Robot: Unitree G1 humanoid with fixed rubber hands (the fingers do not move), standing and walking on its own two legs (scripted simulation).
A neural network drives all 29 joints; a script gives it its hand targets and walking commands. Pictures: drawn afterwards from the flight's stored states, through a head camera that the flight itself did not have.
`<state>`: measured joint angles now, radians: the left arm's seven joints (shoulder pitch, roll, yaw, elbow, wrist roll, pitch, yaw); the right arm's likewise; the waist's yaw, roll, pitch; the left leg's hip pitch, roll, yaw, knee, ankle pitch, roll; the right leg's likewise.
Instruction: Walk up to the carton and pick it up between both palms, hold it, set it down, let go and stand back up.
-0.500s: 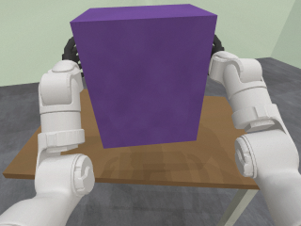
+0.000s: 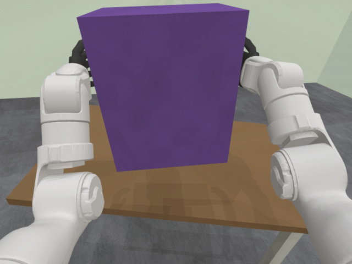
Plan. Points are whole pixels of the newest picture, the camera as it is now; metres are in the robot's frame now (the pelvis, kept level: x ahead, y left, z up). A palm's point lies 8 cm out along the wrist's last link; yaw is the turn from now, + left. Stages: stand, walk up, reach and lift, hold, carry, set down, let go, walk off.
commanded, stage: hold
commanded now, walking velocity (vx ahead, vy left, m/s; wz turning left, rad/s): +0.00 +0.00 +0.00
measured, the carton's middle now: (167, 87) +0.36 +0.02 +0.30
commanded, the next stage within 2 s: none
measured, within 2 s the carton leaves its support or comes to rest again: neither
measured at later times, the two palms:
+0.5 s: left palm (92, 77) +0.36 +0.18 +0.31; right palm (253, 78) +0.36 -0.16 +0.33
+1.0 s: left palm (91, 80) +0.36 +0.18 +0.30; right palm (249, 80) +0.37 -0.15 +0.33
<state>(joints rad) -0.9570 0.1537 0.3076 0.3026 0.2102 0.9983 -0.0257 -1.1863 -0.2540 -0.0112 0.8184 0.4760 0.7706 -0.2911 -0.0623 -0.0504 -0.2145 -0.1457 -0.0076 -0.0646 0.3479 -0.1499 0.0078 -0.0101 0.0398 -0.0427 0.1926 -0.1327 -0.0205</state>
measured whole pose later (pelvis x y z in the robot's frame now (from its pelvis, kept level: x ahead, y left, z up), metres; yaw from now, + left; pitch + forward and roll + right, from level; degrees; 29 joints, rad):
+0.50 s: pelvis -0.01 +0.01 +0.00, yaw -1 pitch -3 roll -2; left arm -0.97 0.12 0.32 0.36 0.23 0.92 -0.01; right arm -1.18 -0.27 -0.03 0.84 0.45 0.73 -0.26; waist -0.07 -0.02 -0.18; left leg -0.15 -0.01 -0.04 0.34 -0.14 0.02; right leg -0.03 0.03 -0.02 0.21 -0.13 -0.01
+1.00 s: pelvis +0.00 -0.01 +0.00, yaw +0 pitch -3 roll -1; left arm -0.92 0.14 0.31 0.28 0.19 0.95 -0.01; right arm -1.12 -0.25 0.01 0.75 0.48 0.75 -0.29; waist -0.07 -0.04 -0.18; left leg -0.14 0.00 -0.07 0.34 -0.15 0.00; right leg -0.01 0.05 -0.04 0.20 -0.14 -0.03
